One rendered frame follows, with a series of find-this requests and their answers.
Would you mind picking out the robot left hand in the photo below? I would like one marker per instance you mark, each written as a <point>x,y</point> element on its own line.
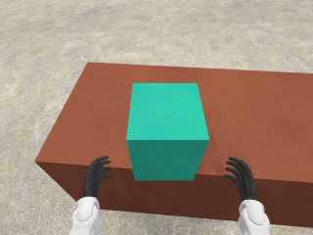
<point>93,179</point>

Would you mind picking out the pedestal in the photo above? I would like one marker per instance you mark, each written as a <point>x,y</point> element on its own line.
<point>264,118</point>

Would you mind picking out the robot right hand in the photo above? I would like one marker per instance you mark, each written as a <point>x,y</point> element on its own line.
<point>244,180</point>

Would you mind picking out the right robot forearm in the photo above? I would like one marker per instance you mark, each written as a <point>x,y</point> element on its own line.
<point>253,220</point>

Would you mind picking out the left robot forearm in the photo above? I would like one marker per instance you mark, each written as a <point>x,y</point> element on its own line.
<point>86,218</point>

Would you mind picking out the carton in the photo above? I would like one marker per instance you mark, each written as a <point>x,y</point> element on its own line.
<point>166,133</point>

